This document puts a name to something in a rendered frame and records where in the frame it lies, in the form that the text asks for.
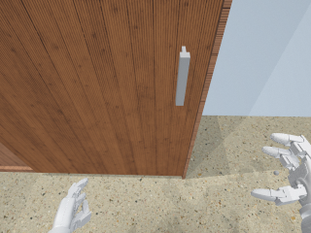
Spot right robot hand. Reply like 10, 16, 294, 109
251, 133, 311, 207

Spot robot right forearm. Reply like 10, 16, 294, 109
299, 203, 311, 233

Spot wardrobe door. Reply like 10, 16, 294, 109
0, 0, 224, 177
0, 143, 28, 167

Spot handle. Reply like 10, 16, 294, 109
175, 46, 190, 106

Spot left robot hand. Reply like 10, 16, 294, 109
52, 178, 91, 232

